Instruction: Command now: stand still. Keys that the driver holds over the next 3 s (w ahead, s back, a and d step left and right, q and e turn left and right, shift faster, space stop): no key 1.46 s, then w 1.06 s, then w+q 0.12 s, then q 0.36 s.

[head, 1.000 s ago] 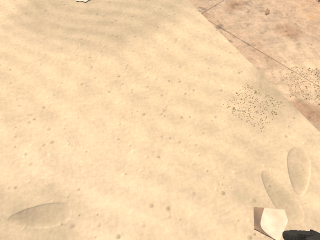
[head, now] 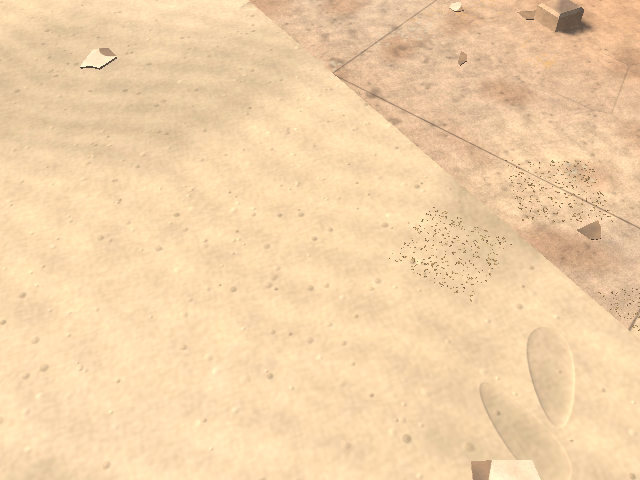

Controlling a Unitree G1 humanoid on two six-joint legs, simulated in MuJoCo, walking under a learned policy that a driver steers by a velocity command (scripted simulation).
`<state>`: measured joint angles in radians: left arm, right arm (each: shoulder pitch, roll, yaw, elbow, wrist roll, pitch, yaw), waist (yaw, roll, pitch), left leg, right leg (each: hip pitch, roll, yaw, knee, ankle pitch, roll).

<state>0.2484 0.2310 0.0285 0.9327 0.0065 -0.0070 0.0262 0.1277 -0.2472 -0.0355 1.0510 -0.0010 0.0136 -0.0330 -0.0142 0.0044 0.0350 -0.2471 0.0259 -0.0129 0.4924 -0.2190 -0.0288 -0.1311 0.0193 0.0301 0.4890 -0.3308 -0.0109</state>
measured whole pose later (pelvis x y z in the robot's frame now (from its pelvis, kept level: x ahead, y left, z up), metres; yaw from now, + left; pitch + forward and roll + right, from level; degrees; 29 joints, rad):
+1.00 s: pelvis +0.00 +0.01 +0.00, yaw +1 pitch -1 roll +0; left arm 0.33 0.18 0.00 1.09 0.00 -0.01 0.04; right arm 0.22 -0.20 -0.02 1.12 0.00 0.02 -0.05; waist 0.00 0.01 0.04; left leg -0.26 0.02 -0.02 0.49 -0.21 -0.02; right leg -0.13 0.01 0.01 0.47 -0.32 0.00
